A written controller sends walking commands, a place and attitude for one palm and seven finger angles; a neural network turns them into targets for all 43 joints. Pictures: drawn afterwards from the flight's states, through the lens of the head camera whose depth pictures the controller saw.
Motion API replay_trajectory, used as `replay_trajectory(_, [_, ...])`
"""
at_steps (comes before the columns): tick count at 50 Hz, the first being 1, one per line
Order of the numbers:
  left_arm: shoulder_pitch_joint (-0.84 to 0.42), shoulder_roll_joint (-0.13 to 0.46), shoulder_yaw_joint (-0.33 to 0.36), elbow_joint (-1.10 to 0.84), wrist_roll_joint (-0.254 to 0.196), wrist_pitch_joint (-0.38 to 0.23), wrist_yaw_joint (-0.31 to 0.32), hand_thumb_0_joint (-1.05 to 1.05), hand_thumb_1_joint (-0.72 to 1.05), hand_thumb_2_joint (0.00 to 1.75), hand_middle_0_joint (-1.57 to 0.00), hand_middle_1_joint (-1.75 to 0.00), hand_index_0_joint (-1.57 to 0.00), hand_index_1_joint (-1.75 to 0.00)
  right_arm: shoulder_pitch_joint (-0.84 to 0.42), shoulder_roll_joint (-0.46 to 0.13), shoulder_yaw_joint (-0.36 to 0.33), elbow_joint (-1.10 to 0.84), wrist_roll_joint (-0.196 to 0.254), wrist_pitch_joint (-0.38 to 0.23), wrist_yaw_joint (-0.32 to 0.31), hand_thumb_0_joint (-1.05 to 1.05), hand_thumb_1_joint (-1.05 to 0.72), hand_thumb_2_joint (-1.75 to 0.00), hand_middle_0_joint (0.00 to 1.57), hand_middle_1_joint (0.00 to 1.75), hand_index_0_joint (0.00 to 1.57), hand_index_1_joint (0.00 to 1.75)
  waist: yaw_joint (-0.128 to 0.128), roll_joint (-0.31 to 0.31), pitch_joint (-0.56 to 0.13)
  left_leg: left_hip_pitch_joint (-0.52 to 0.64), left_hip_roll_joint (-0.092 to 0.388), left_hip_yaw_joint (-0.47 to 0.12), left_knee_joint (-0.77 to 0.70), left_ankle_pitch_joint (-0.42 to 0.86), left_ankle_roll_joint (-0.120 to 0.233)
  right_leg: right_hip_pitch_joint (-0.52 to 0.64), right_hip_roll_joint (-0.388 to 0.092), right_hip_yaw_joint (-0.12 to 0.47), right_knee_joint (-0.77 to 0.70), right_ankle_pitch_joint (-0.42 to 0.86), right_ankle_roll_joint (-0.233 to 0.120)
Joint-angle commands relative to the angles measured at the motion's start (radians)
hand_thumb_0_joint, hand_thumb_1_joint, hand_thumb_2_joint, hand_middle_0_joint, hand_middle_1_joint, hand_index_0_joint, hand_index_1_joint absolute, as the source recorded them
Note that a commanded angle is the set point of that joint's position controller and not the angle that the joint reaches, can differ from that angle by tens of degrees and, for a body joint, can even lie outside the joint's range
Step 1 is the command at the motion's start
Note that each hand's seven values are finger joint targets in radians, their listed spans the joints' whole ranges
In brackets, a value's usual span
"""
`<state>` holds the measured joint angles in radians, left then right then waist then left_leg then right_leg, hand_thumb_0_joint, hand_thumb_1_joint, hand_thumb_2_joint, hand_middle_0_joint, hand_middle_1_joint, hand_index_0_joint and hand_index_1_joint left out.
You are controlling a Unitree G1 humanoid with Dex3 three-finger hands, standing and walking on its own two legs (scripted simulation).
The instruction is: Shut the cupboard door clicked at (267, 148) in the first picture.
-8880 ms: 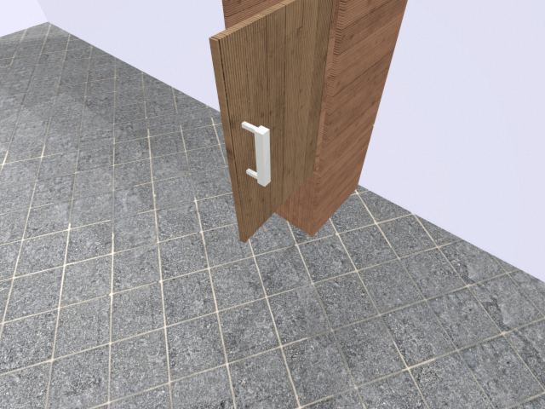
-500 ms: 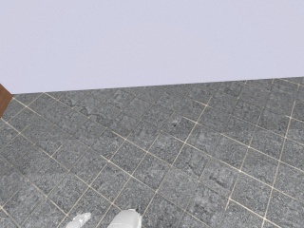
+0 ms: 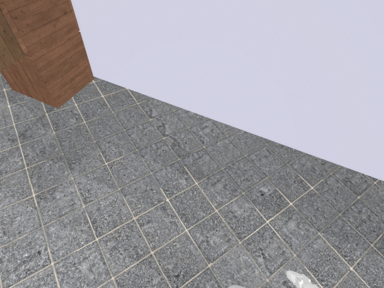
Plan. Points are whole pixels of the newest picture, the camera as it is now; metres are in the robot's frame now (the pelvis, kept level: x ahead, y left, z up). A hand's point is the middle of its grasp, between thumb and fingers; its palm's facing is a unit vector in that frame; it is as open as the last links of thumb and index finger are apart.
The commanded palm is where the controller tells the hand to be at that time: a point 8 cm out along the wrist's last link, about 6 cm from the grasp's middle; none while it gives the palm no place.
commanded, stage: walk to a spot facing it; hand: left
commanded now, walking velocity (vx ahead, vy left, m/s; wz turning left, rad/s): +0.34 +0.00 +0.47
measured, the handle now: out of the picture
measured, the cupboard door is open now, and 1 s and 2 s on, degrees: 93 93 93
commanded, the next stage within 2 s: turn to face it in 1.98 s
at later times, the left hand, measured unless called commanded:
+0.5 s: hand (145, 221) +0.28 +0.14 -0.14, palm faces +0.17 -0.96 -0.22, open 7.4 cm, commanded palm none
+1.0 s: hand (153, 263) +0.20 +0.10 -0.17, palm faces +0.51 -0.86 -0.11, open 7.4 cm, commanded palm none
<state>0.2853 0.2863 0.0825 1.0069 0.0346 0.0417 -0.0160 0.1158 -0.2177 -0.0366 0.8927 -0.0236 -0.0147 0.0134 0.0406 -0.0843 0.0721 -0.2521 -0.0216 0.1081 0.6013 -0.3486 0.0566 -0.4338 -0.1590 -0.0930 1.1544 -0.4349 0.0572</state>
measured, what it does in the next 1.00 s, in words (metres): walks ahead, turning left: right foot, then left foot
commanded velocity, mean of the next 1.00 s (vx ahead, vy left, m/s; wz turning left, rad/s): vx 0.36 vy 0.00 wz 0.33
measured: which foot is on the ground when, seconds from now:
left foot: down 0.00-0.40, up 0.42-0.94, down 0.96-1.00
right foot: up 0.00-0.36, down 0.38-0.94, up 0.96-1.00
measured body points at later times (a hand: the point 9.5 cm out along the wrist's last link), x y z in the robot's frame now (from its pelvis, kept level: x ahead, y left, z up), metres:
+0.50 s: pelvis +0.18 -0.06 +0.00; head +0.24 -0.07 +0.45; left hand +0.27 +0.19 -0.12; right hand +0.18 -0.30 -0.16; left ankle +0.05 +0.06 -0.64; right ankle +0.23 -0.14 -0.73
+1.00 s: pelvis +0.37 +0.03 -0.01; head +0.40 +0.06 +0.44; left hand +0.17 +0.15 -0.16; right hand +0.61 -0.10 -0.13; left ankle +0.40 +0.11 -0.73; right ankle +0.26 -0.14 -0.67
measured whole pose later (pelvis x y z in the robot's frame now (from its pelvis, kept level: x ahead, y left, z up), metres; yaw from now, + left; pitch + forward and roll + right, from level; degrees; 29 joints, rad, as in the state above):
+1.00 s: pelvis +0.37 +0.03 -0.01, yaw +25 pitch +0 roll +0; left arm 0.49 0.13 0.01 1.17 0.02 -0.03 -0.01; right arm 0.02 -0.17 -0.02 0.95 -0.03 -0.05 0.02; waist 0.06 -0.02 0.10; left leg -0.40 -0.02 0.14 0.65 -0.23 0.11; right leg -0.13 -0.14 -0.22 0.96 -0.49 0.02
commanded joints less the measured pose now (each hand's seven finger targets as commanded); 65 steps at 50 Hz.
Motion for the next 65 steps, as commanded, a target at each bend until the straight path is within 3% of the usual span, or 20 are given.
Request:
replay_trajectory(1, [-0.087,0.057,0.005,-0.121,-0.001,-0.049,-0.017,0.0,0.9,0.9,-0.2,-0.3,-0.2,-0.3,0.094,-0.183,-0.046,-0.012,0.008,-0.029,-0.021,0.0,-0.9,-0.9,0.2,0.3,0.2,0.3,-0.049,0.223,-0.006,0.149,0.247,-0.295,-0.389,0.217,0.088,-0.242,0.003,0.079,0.056,0.182,0.022])
replay_trajectory(9, [-0.229,0.015,-0.016,-0.177,-0.009,-0.06,-0.019,0.0,0.9,0.9,-0.2,-0.3,-0.2,-0.3,0.224,-0.16,-0.045,0.054,0.011,-0.044,-0.02,0.0,-0.9,-0.9,0.2,0.3,0.2,0.3,-0.071,0.187,0.008,0.214,0.229,-0.271,-0.4,0.328,0.129,-0.283,0.026,0.058,-0.19,0.265,0.042])
replay_trajectory(14, [-0.313,-0.002,-0.021,-0.215,-0.018,-0.077,-0.023,0.0,0.9,0.9,-0.2,-0.3,-0.2,-0.3,0.26,-0.153,-0.047,0.085,0.0,-0.046,-0.025,0.0,-0.9,-0.9,0.2,0.3,0.2,0.3,-0.089,0.221,0.005,0.192,0.237,-0.278,-0.353,0.41,0.122,-0.124,0.074,0.023,-0.453,0.231,0.013])
replay_trajectory(16, [-0.25,0.008,-0.013,-0.201,-0.019,-0.084,-0.021,0.0,0.9,0.9,-0.2,-0.3,-0.2,-0.3,0.239,-0.159,-0.05,0.092,-0.002,-0.044,-0.027,0.0,-0.9,-0.9,0.2,0.3,0.2,0.3,-0.054,0.216,-0.012,0.127,0.241,-0.295,-0.302,0.4,0.107,0.043,0.102,0.018,-0.522,0.225,-0.006])
replay_trajectory(18, [-0.01,0.054,0.009,-0.124,-0.014,-0.101,-0.016,0.0,0.9,0.9,-0.2,-0.3,-0.2,-0.3,0.214,-0.138,-0.049,0.096,0.007,-0.046,-0.026,0.0,-0.9,-0.9,0.2,0.3,0.2,0.3,0.057,0.111,-0.118,-0.013,0.152,-0.246,-0.035,0.377,0.054,0.426,0.102,0.041,-0.651,0.274,-0.027])
replay_trajectory(19, [0.161,0.154,0.036,-0.074,-0.002,-0.114,-0.002,0.0,0.9,0.9,-0.2,-0.3,-0.2,-0.3,0.236,-0.088,-0.042,0.083,0.02,-0.055,-0.015,0.0,-0.9,-0.9,0.2,0.3,0.2,0.3,0.119,-0.108,-0.256,-0.216,0.038,-0.139,0.262,0.148,-0.002,0.719,-0.128,0.272,-0.714,0.205,-0.094])
replay_trajectory(20, [0.231,0.212,0.045,-0.055,-0.008,-0.11,0.006,0.0,0.9,0.9,-0.2,-0.3,-0.2,-0.3,0.257,-0.058,-0.036,0.059,0.023,-0.058,-0.018,0.0,-0.9,-0.9,0.2,0.3,0.2,0.3,0.11,-0.263,-0.338,-0.339,-0.034,-0.115,0.531,-0.238,-0.026,0.769,-0.351,0.572,-0.833,0.245,-0.163])
replay_trajectory(23, [0.028,0.052,0.005,-0.084,-0.016,-0.115,0.019,0.0,0.9,0.9,-0.2,-0.3,-0.2,-0.3,0.16,-0.059,-0.046,0.085,0.01,-0.037,-0.006,0.0,-0.9,-0.9,0.2,0.3,0.2,0.3,0.025,-0.083,-0.107,-0.395,0.106,-0.166,0.736,0.013,-0.035,0.449,-0.266,0.351,-0.89,0.274,-0.142])
replay_trajectory(27, [0.023,-0.03,-0.025,-0.062,-0.011,-0.14,0.022,0.0,0.9,0.9,-0.2,-0.3,-0.2,-0.3,0.175,-0.001,-0.035,0.107,0.0,-0.002,0.009,0.0,-0.9,-0.9,0.2,0.3,0.2,0.3,-0.039,-0.052,-0.076,-0.357,0.125,-0.124,0.664,0.122,-0.059,0.336,-0.18,0.062,-0.898,0.54,-0.117])
replay_trajectory(34, [0.12,-0.044,-0.039,0.005,-0.01,-0.156,0.03,0.0,0.9,0.9,-0.2,-0.3,-0.2,-0.3,0.004,0.016,-0.023,0.05,-0.002,0.013,0.027,0.0,-0.9,-0.9,0.2,0.3,0.2,0.3,-0.037,-0.018,0.003,-0.457,0.128,-0.07,0.433,0.212,-0.07,0.411,-0.158,-0.077,-0.942,0.697,-0.132])
replay_trajectory(41, [0.217,-0.006,-0.054,0.085,-0.007,-0.14,0.035,0.0,0.9,0.9,-0.2,-0.3,-0.2,-0.3,-0.168,0.008,0.001,0.009,-0.001,-0.005,0.034,0.0,-0.9,-0.9,0.2,0.3,0.2,0.3,0.005,-0.046,0.047,-0.37,0.079,0.007,0.132,0.144,-0.024,0.533,-0.185,-0.097,-0.9,0.861,-0.15])
replay_trajectory(45, [0.177,0.051,-0.042,0.087,-0.014,-0.135,0.029,0.0,0.9,0.9,-0.2,-0.3,-0.2,-0.3,0.017,-0.034,-0.011,0.058,-0.006,-0.022,0.013,0.0,-0.9,-0.9,0.2,0.3,0.2,0.3,-0.094,-0.049,-0.052,-0.03,-0.041,0.103,0.003,0.08,0.033,0.47,-0.166,-0.176,-0.623,1.136,-0.134])
replay_trajectory(46, [0.153,0.048,-0.043,0.08,-0.02,-0.133,0.025,0.0,0.9,0.9,-0.2,-0.3,-0.2,-0.3,0.16,-0.085,-0.029,0.095,-0.011,-0.024,0.007,0.0,-0.9,-0.9,0.2,0.3,0.2,0.3,-0.166,0.005,-0.127,0.222,-0.008,0.052,-0.06,0.151,0.053,0.312,-0.15,-0.186,-0.413,0.979,-0.105])
replay_trajectory(47, [0.16,0.01,-0.042,0.048,-0.027,-0.131,0.015,0.0,0.9,0.9,-0.2,-0.3,-0.2,-0.3,0.309,-0.196,-0.058,0.121,-0.02,-0.029,-0.007,0.0,-0.9,-0.9,0.2,0.3,0.2,0.3,-0.218,0.187,-0.269,0.484,0.224,-0.295,-0.127,0.197,0.135,0.076,-0.026,-0.202,-0.105,0.524,-0.05])
replay_trajectory(48, [0.123,-0.034,-0.057,-0.001,-0.029,-0.133,0.01,0.0,0.9,0.9,-0.2,-0.3,-0.2,-0.3,0.366,-0.263,-0.071,0.132,-0.005,-0.029,-0.024,0.0,-0.9,-0.9,0.2,0.3,0.2,0.3,-0.208,0.282,-0.306,0.603,0.426,-0.621,-0.224,0.416,0.239,-0.173,0.084,-0.085,0.151,-0.081,-0.034])
replay_trajectory(49, [0.048,-0.008,-0.044,-0.014,-0.027,-0.126,0.022,0.0,0.9,0.9,-0.2,-0.3,-0.2,-0.3,0.333,-0.246,-0.073,0.143,0.011,-0.024,-0.033,0.0,-0.9,-0.9,0.2,0.3,0.2,0.3,-0.184,0.132,-0.234,0.52,0.445,-0.566,-0.249,0.505,0.25,-0.232,0.056,0.036,0.246,-0.071,-0.056])
replay_trajectory(51, [0.033,-0.045,-0.037,0.004,-0.015,-0.113,0.02,0.0,0.9,0.9,-0.2,-0.3,-0.2,-0.3,0.192,-0.146,-0.046,0.096,0.01,-0.043,-0.038,0.0,-0.9,-0.9,0.2,0.3,0.2,0.3,-0.1,0.075,-0.082,0.217,0.371,-0.402,-0.312,0.396,0.173,-0.201,-0.002,0.077,0.221,0.053,-0.042])
replay_trajectory(55, [0.127,-0.102,-0.034,0.047,-0.002,-0.069,0.01,0.0,0.9,0.9,-0.2,-0.3,-0.2,-0.3,0.168,-0.048,-0.015,0.116,0.013,-0.066,-0.039,0.0,-0.9,-0.9,0.2,0.3,0.2,0.3,-0.017,0.214,-0.016,0.06,0.24,-0.171,-0.392,0.376,0.096,-0.105,0.003,0.072,0.06,0.186,-0.023])
replay_trajectory(61, [-0.059,-0.079,-0.022,-0.022,-0.004,-0.057,-0.003,0.0,0.9,0.9,-0.2,-0.3,-0.2,-0.3,0.265,-0.048,-0.015,0.142,0.01,-0.072,-0.043,0.0,-0.9,-0.9,0.2,0.3,0.2,0.3,-0.032,0.167,0.037,0.128,0.254,-0.196,-0.458,0.336,0.105,-0.236,0.006,0.079,-0.105,0.328,-0.015])
replay_trajectory(65, [-0.179,-0.07,-0.037,-0.062,-0.009,-0.062,-0.012,0.0,0.9,0.9,-0.2,-0.3,-0.2,-0.3,0.348,-0.06,-0.005,0.174,0.006,-0.074,-0.047,0.0,-0.9,-0.9,0.2,0.3,0.2,0.3,-0.061,0.182,0.028,0.251,0.243,-0.148,-0.411,0.575,0.092,-0.255,0.037,0.037,-0.249,0.353,-0.031])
